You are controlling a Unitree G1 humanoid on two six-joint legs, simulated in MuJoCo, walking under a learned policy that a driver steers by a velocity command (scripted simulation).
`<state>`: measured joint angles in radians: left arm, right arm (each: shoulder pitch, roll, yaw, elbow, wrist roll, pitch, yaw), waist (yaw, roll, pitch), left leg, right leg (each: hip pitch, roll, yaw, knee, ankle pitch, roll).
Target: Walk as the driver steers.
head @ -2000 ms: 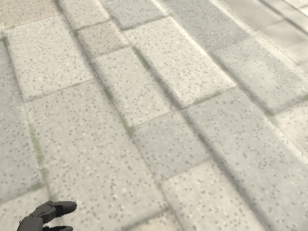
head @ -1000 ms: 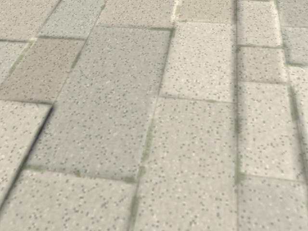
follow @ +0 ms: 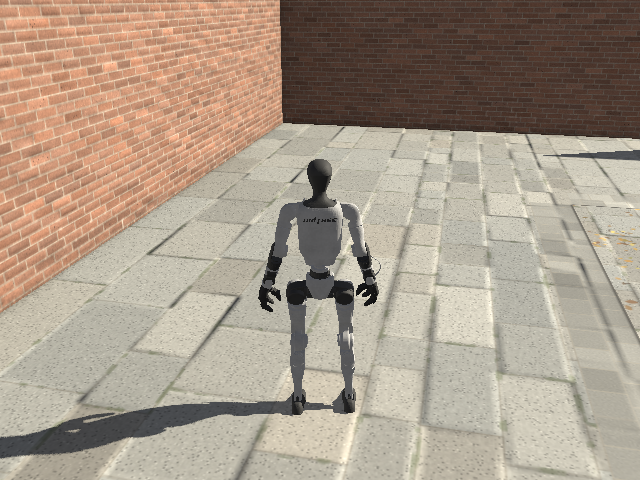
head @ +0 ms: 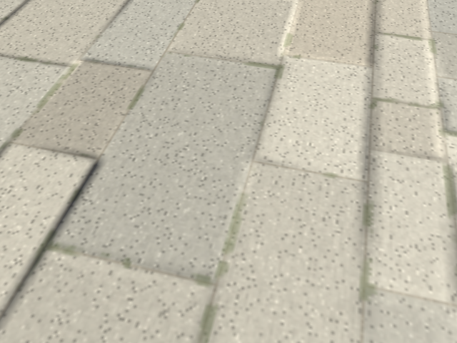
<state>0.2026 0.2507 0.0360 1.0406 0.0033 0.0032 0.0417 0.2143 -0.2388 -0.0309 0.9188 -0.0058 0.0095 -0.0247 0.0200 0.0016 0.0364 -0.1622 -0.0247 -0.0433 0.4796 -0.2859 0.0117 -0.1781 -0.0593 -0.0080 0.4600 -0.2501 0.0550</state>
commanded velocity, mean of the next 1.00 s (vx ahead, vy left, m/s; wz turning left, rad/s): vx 0.07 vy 0.00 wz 0.00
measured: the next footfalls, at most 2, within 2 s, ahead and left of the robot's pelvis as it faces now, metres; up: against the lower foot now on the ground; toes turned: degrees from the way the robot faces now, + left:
left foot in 1.36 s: +0.42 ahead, +0.09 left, +0.00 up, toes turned +1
right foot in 1.92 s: +0.74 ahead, -0.15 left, +0.00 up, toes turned -4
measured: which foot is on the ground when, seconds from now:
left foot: down 0.00-0.94, up 0.96-1.00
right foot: down 0.00-1.00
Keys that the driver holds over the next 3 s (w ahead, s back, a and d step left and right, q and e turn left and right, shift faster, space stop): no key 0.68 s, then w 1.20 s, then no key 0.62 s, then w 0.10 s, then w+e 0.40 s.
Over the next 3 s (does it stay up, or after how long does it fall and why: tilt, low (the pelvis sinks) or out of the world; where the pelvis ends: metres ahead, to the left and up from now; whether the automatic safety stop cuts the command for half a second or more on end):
stays up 0.85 -0.04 0.00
